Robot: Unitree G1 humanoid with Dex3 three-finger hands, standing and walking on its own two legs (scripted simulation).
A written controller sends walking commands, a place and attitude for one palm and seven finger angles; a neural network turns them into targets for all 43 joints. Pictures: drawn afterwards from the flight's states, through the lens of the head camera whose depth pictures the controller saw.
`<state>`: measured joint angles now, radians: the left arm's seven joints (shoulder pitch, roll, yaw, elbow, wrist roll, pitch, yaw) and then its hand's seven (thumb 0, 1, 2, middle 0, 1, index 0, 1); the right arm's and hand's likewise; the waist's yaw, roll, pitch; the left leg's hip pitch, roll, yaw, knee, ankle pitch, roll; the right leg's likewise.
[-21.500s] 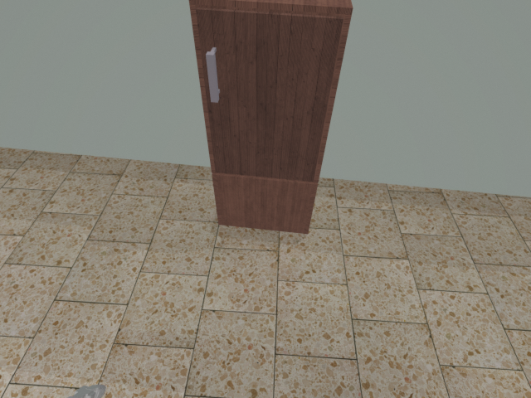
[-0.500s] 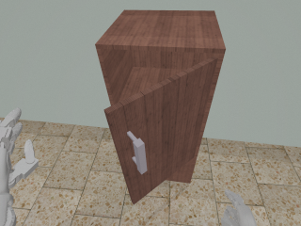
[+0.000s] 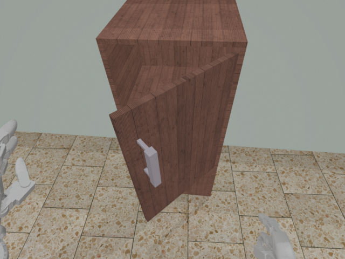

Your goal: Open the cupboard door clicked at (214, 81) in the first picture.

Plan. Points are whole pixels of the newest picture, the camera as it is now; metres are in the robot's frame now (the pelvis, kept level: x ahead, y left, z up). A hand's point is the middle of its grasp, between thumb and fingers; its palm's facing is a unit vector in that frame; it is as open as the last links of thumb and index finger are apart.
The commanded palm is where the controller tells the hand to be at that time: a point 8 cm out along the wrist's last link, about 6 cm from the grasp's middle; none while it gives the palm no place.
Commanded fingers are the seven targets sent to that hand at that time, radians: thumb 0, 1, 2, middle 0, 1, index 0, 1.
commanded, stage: step back with the hand held close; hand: left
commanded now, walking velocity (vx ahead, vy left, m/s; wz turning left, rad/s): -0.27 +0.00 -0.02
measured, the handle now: (148, 163) +0.34 +0.10 +0.02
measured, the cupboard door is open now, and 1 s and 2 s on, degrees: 46 46 46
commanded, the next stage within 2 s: stop stepping back and stand still in 1.10 s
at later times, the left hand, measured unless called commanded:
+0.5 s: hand out of the picture +0.14 +0.29 +0.15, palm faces +0.43 -0.76 -0.49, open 7.4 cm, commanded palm +0.09 +0.33 +0.17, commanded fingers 0.00 0.90 0.90 -0.20 -0.30 -0.20 -0.30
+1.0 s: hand out of the picture +0.11 +0.29 +0.16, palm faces +0.36 -0.81 -0.47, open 7.4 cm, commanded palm +0.04 +0.33 +0.17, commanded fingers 0.00 0.90 0.90 -0.20 -0.30 -0.20 -0.30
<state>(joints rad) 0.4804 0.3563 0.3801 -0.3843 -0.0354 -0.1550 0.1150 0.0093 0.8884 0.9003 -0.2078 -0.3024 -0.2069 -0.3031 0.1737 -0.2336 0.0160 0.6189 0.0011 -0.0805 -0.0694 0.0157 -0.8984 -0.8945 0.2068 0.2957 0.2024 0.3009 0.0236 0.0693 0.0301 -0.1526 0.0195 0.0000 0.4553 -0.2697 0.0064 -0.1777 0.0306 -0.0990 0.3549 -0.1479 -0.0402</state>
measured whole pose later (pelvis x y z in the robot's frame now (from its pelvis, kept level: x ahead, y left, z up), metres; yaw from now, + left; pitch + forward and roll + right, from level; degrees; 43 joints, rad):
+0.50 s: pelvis -0.06 +0.03 -0.02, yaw -1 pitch -1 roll +0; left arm 0.53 0.40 0.43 -0.51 0.00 -0.19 0.15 0.01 0.89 0.90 -0.21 -0.30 -0.21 -0.30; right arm 0.19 -0.21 0.02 0.54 0.00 -0.06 -0.08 0.02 -0.90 -0.89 0.21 0.30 0.20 0.30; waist 0.02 -0.01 0.05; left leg -0.34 -0.04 0.05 0.62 -0.26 0.06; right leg -0.39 -0.04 -0.06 0.56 -0.15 0.00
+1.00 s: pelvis -0.11 +0.03 +0.00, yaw -2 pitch +6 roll -3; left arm 0.55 0.43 0.43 -0.59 -0.05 -0.19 0.15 0.01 0.89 0.90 -0.21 -0.30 -0.20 -0.30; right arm 0.15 -0.16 0.02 0.63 -0.03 -0.14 -0.04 0.02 -0.90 -0.89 0.21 0.30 0.20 0.30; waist 0.01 -0.01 0.00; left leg -0.44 0.01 0.02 0.35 -0.02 0.05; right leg -0.21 0.05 0.01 0.67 -0.45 0.01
